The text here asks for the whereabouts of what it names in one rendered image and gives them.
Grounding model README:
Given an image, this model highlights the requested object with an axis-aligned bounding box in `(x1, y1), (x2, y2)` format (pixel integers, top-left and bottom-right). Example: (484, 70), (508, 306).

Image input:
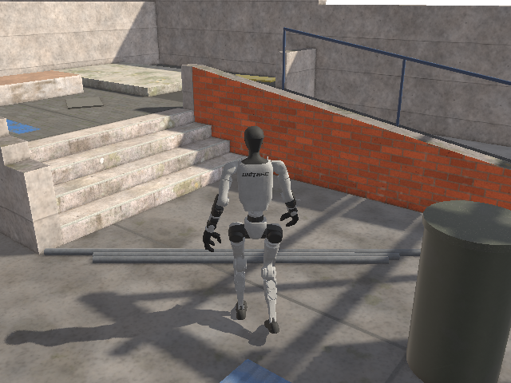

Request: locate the robot left upper arm
(216, 161), (238, 207)

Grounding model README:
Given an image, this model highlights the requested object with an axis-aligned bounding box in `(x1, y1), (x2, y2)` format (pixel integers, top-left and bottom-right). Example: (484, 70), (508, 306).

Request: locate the robot left forearm
(205, 194), (224, 233)

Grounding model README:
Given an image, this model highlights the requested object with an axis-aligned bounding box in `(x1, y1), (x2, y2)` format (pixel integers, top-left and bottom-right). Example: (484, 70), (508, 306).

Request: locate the right robot hand
(280, 213), (299, 227)

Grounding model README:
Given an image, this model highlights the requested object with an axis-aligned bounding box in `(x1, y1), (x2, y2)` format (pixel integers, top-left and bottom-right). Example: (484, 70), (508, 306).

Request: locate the robot head
(241, 126), (268, 164)

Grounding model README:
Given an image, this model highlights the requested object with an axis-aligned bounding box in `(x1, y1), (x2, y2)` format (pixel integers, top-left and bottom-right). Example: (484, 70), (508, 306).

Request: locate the right robot foot
(264, 319), (279, 334)

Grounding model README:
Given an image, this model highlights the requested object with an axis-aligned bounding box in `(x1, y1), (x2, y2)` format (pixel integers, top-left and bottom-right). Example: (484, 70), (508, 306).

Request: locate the robot right upper arm
(271, 160), (294, 203)

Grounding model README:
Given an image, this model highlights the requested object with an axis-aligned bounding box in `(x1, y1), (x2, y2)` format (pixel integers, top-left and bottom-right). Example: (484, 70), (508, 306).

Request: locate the left robot hand
(203, 230), (221, 252)

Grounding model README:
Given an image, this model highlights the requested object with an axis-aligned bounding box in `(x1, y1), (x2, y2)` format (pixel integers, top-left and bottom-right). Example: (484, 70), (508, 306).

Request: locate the robot right forearm
(285, 190), (298, 216)

